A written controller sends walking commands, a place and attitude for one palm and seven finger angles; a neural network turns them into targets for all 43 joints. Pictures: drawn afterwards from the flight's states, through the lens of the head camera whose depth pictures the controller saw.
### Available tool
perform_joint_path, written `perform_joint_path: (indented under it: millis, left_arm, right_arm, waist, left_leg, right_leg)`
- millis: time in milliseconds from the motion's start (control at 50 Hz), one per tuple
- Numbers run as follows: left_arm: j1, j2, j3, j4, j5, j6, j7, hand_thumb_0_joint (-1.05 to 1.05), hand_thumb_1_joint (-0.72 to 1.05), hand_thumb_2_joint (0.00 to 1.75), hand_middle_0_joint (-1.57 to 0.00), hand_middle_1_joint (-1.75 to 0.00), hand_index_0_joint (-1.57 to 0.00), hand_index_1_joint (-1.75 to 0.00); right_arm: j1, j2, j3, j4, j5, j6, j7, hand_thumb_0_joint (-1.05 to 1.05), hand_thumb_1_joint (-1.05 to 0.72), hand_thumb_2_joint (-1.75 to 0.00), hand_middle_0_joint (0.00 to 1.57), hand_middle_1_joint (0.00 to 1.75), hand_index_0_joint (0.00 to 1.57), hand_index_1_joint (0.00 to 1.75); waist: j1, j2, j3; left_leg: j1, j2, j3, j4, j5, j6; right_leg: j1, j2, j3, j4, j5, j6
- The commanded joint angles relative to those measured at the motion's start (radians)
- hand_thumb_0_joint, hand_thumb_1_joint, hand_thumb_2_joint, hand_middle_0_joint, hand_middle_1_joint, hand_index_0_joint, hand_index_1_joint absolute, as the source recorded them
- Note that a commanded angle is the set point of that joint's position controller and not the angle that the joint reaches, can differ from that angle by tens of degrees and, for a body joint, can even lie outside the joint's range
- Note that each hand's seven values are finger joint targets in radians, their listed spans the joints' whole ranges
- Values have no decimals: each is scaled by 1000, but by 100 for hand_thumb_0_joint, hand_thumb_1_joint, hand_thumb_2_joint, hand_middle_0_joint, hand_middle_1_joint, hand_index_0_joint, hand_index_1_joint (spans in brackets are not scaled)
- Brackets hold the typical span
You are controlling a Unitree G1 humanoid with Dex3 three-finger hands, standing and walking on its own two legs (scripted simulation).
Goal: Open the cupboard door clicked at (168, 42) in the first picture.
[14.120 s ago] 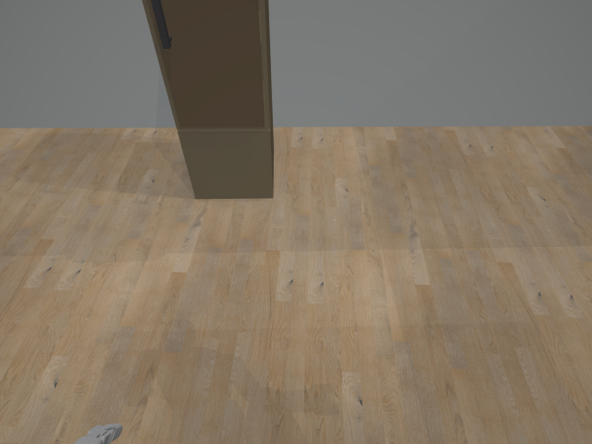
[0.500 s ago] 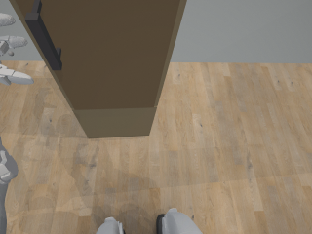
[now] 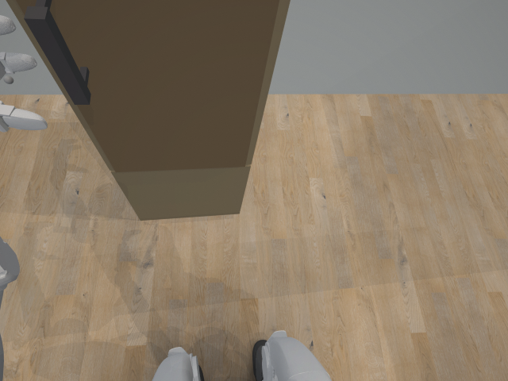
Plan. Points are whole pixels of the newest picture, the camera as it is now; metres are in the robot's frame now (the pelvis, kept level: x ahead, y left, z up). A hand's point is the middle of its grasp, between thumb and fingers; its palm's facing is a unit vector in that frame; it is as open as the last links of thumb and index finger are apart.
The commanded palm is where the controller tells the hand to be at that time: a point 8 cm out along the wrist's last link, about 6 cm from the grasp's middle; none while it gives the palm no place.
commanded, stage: move the hooked fingers beside the handle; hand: left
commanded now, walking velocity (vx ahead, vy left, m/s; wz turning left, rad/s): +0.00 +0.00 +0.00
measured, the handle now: (65, 51) +0.58 +0.21 +0.11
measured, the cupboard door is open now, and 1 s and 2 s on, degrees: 0 0 0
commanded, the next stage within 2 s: slide the fingers in behind the handle in 0.24 s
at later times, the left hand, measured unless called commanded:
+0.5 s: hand (14, 77) +0.54 +0.27 +0.10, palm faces -0.03 -1.00 +0.00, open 14.0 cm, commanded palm +0.52 +0.30 +0.10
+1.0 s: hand (48, 79) +0.53 +0.22 +0.10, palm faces -0.03 -1.00 +0.00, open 14.0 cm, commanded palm +0.51 +0.27 +0.10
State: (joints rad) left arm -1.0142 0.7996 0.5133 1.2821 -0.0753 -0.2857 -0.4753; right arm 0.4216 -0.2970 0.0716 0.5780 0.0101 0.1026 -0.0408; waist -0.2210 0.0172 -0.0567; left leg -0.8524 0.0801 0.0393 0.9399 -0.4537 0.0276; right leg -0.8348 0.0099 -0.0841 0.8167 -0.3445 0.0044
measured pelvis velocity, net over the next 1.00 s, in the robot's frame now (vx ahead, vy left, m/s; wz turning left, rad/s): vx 0.01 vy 0.00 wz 0.01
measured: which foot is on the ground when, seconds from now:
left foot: down 0.00-1.00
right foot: down 0.00-1.00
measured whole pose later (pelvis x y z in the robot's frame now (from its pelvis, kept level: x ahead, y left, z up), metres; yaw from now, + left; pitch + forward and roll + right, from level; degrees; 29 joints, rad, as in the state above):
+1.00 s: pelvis +0.01 +0.00 +0.00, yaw +1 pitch +21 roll -4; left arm -0.98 0.65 0.44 1.20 -0.10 -0.30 -0.39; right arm 0.41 -0.28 0.05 0.59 0.00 0.10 -0.01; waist -0.20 0.03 -0.08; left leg -0.83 0.07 0.03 0.93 -0.47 0.02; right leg -0.82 0.01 -0.09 0.82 -0.37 0.00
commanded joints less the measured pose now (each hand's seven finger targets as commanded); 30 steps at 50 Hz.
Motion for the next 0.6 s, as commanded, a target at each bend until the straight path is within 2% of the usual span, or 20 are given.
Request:
perform_joint_path:
  millis: [0, 40, 60, 80, 100, 160, 200, 220, 240, 260, 280, 300, 360, 400, 420, 460, 480, 520, 560, 580]
  left_arm:
    - [-439, 353, 31, -152, -25, -53, -19, 0, -50, 30, -30, -120, -30, -120]
    - [-452, 370, 30, -139, -18, -44, -27, 0, -50, 30, -30, -120, -30, -120]
    - [-459, 389, 45, -162, -17, -52, -31, 0, -50, 30, -30, -120, -30, -120]
    - [-468, 372, 25, -188, -13, -57, -36, 0, -50, 30, -30, -120, -30, -120]
    - [-457, 342, 10, -185, -15, -58, -40, 0, -50, 30, -30, -120, -30, -120]
    - [-441, 309, 5, -181, -39, -61, -53, 0, -50, 30, -30, -120, -30, -120]
    - [-455, 312, 6, -176, -46, -50, -61, 0, -50, 30, -30, -120, -30, -120]
    - [-467, 298, -6, -166, -46, -42, -62, 0, -50, 30, -30, -120, -30, -120]
    - [-467, 294, -12, -144, -42, -34, -60, 0, -50, 30, -30, -120, -30, -120]
    - [-477, 313, 6, -151, -45, -36, -55, 0, -50, 30, -30, -120, -30, -120]
    - [-494, 366, 33, -180, -33, -40, -46, 0, -50, 30, -30, -120, -30, -120]
    - [-480, 378, 43, -200, -24, -44, -39, 0, -50, 30, -30, -120, -30, -120]
    - [-445, 328, 26, -257, -21, -65, -18, 0, -50, 30, -30, -120, -30, -120]
    - [-449, 282, 2, -276, -31, -67, -12, 0, -50, 30, -30, -120, -30, -120]
    - [-438, 253, -9, -263, -39, -61, -11, 0, -50, 30, -30, -120, -30, -120]
    - [-437, 232, -8, -262, -51, -52, -8, 0, -50, 30, -30, -120, -30, -120]
    - [-429, 263, 20, -265, -52, -47, -5, 0, -50, 30, -30, -120, -30, -120]
    - [-386, 251, 17, -275, -49, -40, 2, 0, -50, 30, -30, -120, -30, -120]
    - [-377, 198, -10, -301, -48, -43, 17, 0, -50, 30, -30, -120, -30, -120]
    - [-367, 206, -4, -309, -47, -43, 25, 0, -50, 30, -30, -120, -30, -120]
  right_arm:
    - [194, -203, -64, -27, -1, -15, -19, 0, -90, -90, 20, 30, 20, 30]
    - [197, -205, -61, -27, 0, -19, -21, 0, -90, -90, 20, 30, 20, 30]
    - [202, -207, -61, -27, -3, -20, -25, 0, -90, -90, 20, 30, 20, 30]
    - [209, -203, -63, -25, -5, -19, -24, 0, -90, -90, 20, 30, 20, 30]
    - [214, -201, -65, -19, -8, -21, -22, 0, -90, -90, 20, 30, 20, 30]
    - [222, -204, -68, -12, -11, -19, -20, 0, -90, -90, 20, 30, 20, 30]
    - [223, -207, -68, -9, -9, -17, -20, 0, -90, -90, 20, 30, 20, 30]
    - [220, -206, -66, -7, -9, -18, -19, 0, -90, -90, 20, 30, 20, 30]
    - [221, -207, -64, -5, -8, -18, -19, 0, -90, -90, 20, 30, 20, 30]
    - [221, -209, -63, -6, -9, -20, -22, 0, -90, -90, 20, 30, 20, 30]
    - [226, -210, -65, -5, -11, -19, -23, 0, -90, -90, 20, 30, 20, 30]
    - [230, -208, -65, -11, -13, -18, -21, 0, -90, -90, 20, 30, 20, 30]
    - [238, -197, -72, -13, -20, -14, -9, 0, -90, -90, 20, 30, 20, 30]
    - [233, -197, -77, -9, -21, -11, -1, 0, -90, -90, 20, 30, 20, 30]
    - [234, -197, -77, -9, -21, -9, 2, 0, -90, -90, 20, 30, 20, 30]
    - [237, -197, -80, -8, -21, -7, 3, 0, -90, -90, 20, 30, 20, 30]
    - [240, -201, -83, -9, -21, -6, 5, 0, -90, -90, 20, 30, 20, 30]
    - [236, -195, -84, -17, -20, -4, 9, 0, -90, -90, 20, 30, 20, 30]
    - [233, -188, -85, -20, -22, -3, 13, 0, -90, -90, 20, 30, 20, 30]
    - [226, -187, -85, -22, -22, -2, 17, 0, -90, -90, 20, 30, 20, 30]
  waist:
    - [-3, 142, -434]
    - [-6, 148, -428]
    - [5, 185, -461]
    - [4, 231, -504]
    - [2, 238, -513]
    - [-11, 194, -505]
    - [-13, 191, -498]
    - [-17, 208, -481]
    - [-22, 180, -447]
    - [-19, 191, -442]
    - [-13, 198, -479]
    - [3, 240, -516]
    - [14, 293, -556]
    - [5, 293, -549]
    - [2, 265, -534]
    - [-2, 258, -532]
    - [7, 235, -549]
    - [21, 229, -551]
    - [21, 252, -534]
    - [28, 264, -528]
  left_leg:
    - [256, -44, -72, -91, 386, 14]
    - [235, -45, -70, -91, 354, 16]
    - [266, -46, -76, -89, 391, 13]
    - [319, -43, -83, -87, 432, 7]
    - [349, -40, -85, -80, 464, 4]
    - [368, -32, -93, -71, 489, 5]
    - [351, -33, -93, -75, 467, 6]
    - [343, -34, -91, -76, 454, 6]
    - [323, -33, -95, -80, 430, 7]
    - [324, -34, -94, -76, 440, 9]
    - [331, -32, -97, -74, 453, 7]
    - [356, -35, -99, -71, 496, 2]
    - [454, -25, -111, -58, 629, -14]
    - [486, -18, -117, -60, 645, -21]
    - [473, -18, -117, -61, 638, -18]
    - [483, -17, -119, -64, 663, -16]
    - [475, -17, -119, -65, 666, -17]
    - [466, -20, -114, -69, 677, -16]
    - [490, -18, -115, -69, 719, -19]
    - [483, -18, -109, -70, 715, -21]
  right_leg:
    - [223, 46, 53, -64, 288, -12]
    - [220, 46, 56, -66, 263, -11]
    - [220, 46, 53, -56, 281, -18]
    - [197, 45, 48, -50, 290, -18]
    - [173, 47, 44, -50, 297, -19]
    - [150, 53, 37, -50, 301, -19]
    - [149, 53, 36, -53, 290, -15]
    - [136, 52, 35, -54, 278, -17]
    - [123, 53, 30, -57, 255, -17]
    - [120, 53, 32, -54, 261, -20]
    - [137, 51, 34, -49, 272, -16]
    - [147, 51, 35, -41, 295, -20]
    - [106, 56, 22, -30, 326, -26]
    - [81, 58, 16, -39, 311, -22]
    - [89, 60, 15, -41, 313, -21]
    - [93, 62, 12, -41, 330, -23]
    - [115, 61, 13, -40, 341, -20]
    - [140, 60, 13, -40, 359, -20]
    - [124, 60, 11, -40, 367, -24]
    - [129, 60, 12, -43, 369, -21]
